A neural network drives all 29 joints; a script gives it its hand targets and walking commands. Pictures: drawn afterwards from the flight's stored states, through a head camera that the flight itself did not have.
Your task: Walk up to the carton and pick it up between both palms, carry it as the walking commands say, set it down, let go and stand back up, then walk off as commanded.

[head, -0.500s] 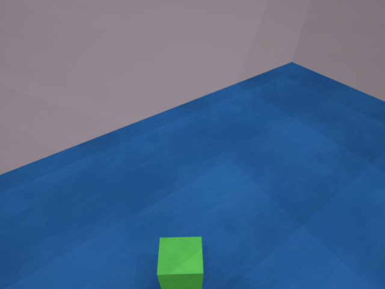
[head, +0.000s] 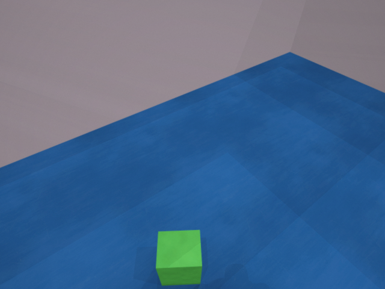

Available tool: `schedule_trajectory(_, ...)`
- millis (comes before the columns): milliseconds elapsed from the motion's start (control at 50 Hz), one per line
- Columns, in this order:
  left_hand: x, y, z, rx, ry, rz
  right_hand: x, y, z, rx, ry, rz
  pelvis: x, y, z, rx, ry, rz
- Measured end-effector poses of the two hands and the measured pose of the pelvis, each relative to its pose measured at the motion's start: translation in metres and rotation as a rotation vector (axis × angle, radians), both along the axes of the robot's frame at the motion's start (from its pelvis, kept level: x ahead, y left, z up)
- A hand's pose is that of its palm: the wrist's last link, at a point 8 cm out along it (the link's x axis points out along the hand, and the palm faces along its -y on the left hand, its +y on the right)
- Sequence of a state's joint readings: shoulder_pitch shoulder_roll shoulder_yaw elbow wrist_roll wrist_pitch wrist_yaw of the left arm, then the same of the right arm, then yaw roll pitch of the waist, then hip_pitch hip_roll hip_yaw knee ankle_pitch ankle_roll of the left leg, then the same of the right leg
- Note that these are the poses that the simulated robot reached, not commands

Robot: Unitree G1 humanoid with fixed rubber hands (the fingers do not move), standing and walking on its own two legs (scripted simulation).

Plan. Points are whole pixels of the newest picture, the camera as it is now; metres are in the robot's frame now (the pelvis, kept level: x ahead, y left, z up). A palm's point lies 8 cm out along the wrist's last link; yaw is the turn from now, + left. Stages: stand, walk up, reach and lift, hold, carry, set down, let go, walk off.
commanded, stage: stand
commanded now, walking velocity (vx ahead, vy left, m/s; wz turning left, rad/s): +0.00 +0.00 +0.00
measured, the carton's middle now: (180, 258) +0.41 +0.06 -0.64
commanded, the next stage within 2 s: reach and lift in 0.12 s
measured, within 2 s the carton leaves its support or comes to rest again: neither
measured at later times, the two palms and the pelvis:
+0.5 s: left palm out of the picture +0.18 +0.24 -0.14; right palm (281, 280) +0.19 -0.20 -0.12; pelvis +0.02 +0.02 -0.02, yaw +0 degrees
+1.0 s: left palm (111, 257) +0.26 +0.22 -0.16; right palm (260, 247) +0.28 -0.18 -0.16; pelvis -0.04 +0.00 -0.07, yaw +0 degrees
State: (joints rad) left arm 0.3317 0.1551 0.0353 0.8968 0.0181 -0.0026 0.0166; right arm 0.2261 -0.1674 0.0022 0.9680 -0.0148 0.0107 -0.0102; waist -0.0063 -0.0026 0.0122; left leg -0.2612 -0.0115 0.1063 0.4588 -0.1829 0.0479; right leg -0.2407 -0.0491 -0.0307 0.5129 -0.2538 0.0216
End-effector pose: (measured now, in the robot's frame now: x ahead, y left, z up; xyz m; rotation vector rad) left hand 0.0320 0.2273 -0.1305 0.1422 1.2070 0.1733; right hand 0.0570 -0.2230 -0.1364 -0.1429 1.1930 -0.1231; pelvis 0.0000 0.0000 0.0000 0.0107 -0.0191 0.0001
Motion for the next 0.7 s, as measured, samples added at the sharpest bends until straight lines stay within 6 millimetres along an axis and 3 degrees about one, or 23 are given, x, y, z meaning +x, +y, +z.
schedule_trajectory(140, 0.003, 0.004, 0.000, 0.007, 0.009, 0.000, 0.004, 0.000, 0.000, -0.004, 0.008, 0.003, 0.004, 0.001, 0.000, -0.001, 0.007, 0.000)
schedule_trajectory(180, 0.011, 0.007, 0.000, 0.012, 0.020, 0.002, 0.014, 0.000, 0.001, 0.000, 0.008, 0.015, 0.004, 0.001, -0.002, -0.002, 0.014, -0.001)
schedule_trajectory(320, 0.112, 0.021, 0.007, 0.025, -0.082, -0.033, 0.100, 0.011, 0.015, -0.018, -0.081, 0.081, 0.002, 0.005, -0.016, -0.023, 0.007, 0.001)
schedule_trajectory(380, 0.133, 0.021, 0.007, 0.008, -0.082, -0.040, 0.116, 0.015, 0.019, -0.022, -0.089, 0.083, 0.011, 0.009, -0.017, -0.028, 0.020, 0.001)
schedule_trajectory(540, 0.152, 0.007, -0.011, -0.052, -0.128, -0.049, 0.139, 0.030, 0.009, 0.003, -0.153, 0.121, 0.023, 0.017, -0.024, -0.037, 0.142, 0.000)
schedule_trajectory(700, 0.153, -0.007, -0.035, -0.048, -0.176, -0.058, 0.140, 0.035, -0.018, 0.035, -0.225, 0.114, 0.006, 0.016, -0.046, -0.027, 0.276, -0.001)
